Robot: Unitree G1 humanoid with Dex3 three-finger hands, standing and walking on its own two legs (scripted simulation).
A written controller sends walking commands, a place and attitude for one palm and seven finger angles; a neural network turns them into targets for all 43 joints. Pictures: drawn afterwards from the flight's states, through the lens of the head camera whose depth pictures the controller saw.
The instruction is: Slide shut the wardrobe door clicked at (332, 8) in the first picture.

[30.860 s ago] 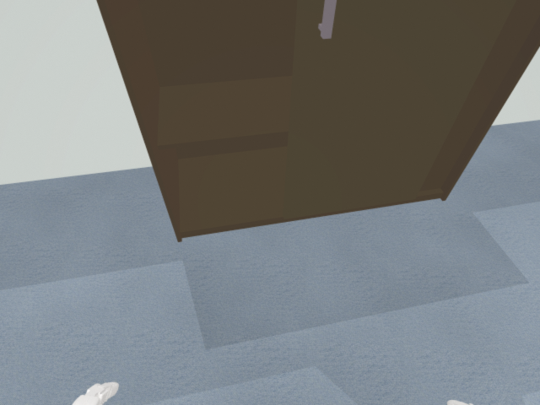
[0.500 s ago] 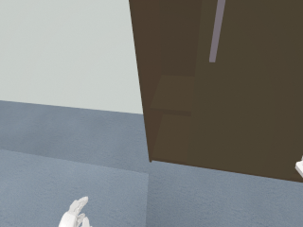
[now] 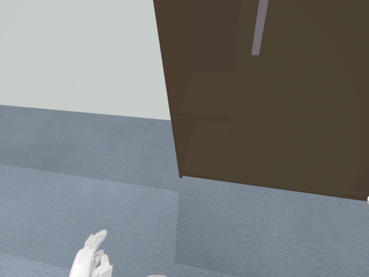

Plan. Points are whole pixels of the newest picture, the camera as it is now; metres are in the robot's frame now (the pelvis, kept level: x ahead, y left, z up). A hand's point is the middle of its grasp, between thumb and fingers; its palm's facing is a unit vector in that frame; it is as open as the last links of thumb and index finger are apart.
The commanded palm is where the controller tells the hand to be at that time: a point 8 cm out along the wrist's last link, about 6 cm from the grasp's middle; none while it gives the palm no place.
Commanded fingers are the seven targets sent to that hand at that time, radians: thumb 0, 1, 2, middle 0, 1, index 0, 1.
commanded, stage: stop stepping back and stand still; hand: right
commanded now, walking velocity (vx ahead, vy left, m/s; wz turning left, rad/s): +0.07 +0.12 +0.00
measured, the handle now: (262, 3) +0.78 -0.20 +0.27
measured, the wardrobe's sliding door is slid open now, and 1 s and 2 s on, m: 0.26 0.26 0.26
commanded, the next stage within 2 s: let the arm hang, fingers relaxed in 0.16 s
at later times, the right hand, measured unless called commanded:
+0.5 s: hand out of the picture +0.13 -0.20 -0.14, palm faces +0.03 +0.98 -0.18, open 7.4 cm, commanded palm none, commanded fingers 0.00 -0.90 -0.90 0.20 0.30 0.20 0.30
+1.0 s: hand out of the picture +0.04 -0.23 -0.16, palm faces +0.04 +0.97 -0.24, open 7.4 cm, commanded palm none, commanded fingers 0.00 -0.90 -0.90 0.20 0.30 0.20 0.30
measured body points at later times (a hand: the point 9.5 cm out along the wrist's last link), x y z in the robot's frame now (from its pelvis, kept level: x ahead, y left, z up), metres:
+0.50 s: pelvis +0.02 -0.01 -0.01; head +0.02 -0.03 +0.44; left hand +0.12 +0.23 -0.13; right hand +0.13 -0.25 -0.13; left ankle +0.06 +0.13 -0.73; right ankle +0.04 -0.12 -0.73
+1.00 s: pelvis +0.03 -0.03 +0.01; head +0.06 -0.02 +0.46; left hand +0.05 +0.19 -0.15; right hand +0.04 -0.28 -0.14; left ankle +0.06 +0.13 -0.73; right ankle +0.04 -0.12 -0.73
